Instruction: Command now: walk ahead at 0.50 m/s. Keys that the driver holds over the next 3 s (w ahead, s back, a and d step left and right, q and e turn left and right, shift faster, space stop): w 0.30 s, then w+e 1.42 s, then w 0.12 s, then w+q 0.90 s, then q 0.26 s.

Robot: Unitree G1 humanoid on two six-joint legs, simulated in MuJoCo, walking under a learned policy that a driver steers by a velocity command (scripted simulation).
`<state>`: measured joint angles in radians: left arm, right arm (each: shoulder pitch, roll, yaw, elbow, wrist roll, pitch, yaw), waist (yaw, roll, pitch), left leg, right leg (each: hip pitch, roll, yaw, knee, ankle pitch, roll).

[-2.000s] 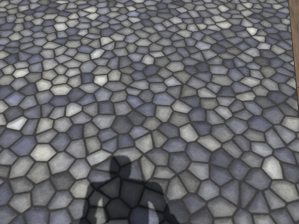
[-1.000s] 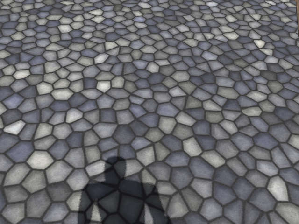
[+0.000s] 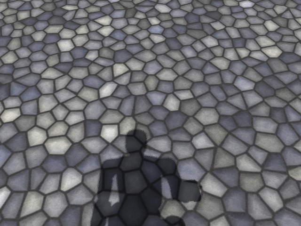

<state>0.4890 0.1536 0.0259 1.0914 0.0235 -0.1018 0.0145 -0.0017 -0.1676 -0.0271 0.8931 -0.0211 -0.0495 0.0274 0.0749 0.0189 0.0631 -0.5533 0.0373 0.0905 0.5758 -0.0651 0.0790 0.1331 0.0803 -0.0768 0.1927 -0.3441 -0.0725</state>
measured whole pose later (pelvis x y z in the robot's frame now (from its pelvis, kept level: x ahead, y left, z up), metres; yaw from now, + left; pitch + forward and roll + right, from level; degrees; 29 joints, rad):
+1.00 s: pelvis +0.54 -0.05 +0.01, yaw -20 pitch +2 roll +0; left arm 0.42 0.23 0.07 0.94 0.00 -0.06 0.00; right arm 0.05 -0.24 -0.04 0.79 -0.04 -0.03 0.02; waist 0.08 0.04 0.03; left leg -0.68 0.10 -0.04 0.80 -0.07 -0.05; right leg -0.05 0.15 0.12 0.27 -0.23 -0.13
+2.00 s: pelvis +0.97 -0.34 +0.01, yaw -49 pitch +0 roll +0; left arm 0.35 0.24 0.04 0.85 0.01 -0.06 -0.01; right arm 0.24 -0.27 -0.04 0.79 -0.02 -0.01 0.04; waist 0.01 0.05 0.03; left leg -0.65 0.12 0.00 1.01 -0.17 0.00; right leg -0.06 0.12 -0.04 0.24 -0.19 -0.12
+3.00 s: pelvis +1.38 -0.69 +0.01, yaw -15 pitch +1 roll +0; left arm 0.22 0.25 0.01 0.72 0.02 -0.06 0.01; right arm 0.23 -0.33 -0.08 0.73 -0.02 0.03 0.02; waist -0.01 0.05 0.07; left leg -0.54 -0.05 -0.03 1.15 -0.39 0.00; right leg -0.27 -0.02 -0.10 0.43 -0.17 -0.04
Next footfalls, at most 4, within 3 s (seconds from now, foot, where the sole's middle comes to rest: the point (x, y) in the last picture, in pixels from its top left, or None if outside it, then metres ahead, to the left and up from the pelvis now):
0.04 left None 0.20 0.09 -0.77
0.62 right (187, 215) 0.50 -0.09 -0.77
1.18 left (176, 143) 0.86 -0.03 -0.77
1.70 right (242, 135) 0.93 -0.37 -0.77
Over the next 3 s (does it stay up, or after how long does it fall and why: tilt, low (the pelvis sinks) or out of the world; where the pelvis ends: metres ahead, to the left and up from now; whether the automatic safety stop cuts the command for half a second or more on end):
stays up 1.38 -0.69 0.01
